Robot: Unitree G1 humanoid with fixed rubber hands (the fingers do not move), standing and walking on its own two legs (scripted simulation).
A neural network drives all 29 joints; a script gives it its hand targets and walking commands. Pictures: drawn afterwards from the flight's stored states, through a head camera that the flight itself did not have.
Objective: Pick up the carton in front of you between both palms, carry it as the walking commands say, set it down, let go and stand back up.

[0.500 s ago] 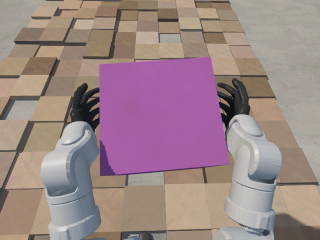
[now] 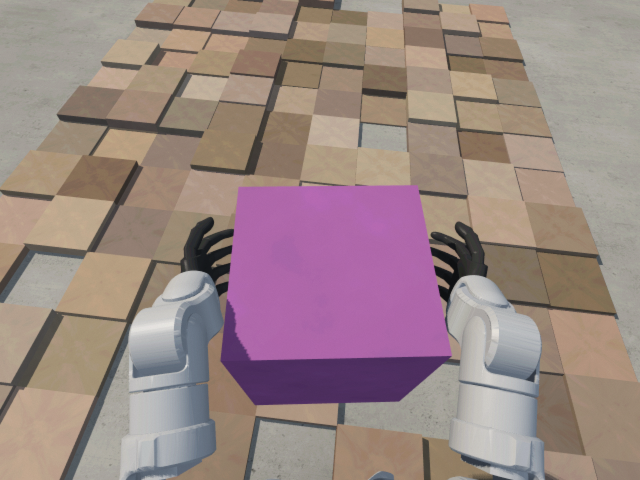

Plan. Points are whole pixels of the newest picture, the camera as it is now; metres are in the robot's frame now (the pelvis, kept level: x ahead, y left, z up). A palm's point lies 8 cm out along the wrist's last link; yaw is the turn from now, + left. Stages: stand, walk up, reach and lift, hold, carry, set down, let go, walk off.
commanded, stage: carry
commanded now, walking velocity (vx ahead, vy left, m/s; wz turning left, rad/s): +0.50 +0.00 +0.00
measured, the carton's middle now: (328, 306) +0.35 +0.04 +0.00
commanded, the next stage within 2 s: none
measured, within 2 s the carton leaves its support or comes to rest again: neither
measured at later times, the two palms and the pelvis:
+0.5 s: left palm (256, 63) +0.69 +0.20 +0.12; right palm (456, 88) +0.66 -0.11 +0.13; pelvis +0.32 +0.07 +0.00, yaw -1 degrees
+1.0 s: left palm (277, 2) +0.97 +0.22 +0.09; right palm (427, 14) +0.98 -0.09 +0.09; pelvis +0.64 +0.06 +0.01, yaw +0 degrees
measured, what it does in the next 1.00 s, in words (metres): walks ahead: left foot 0.03 m lower, then right foot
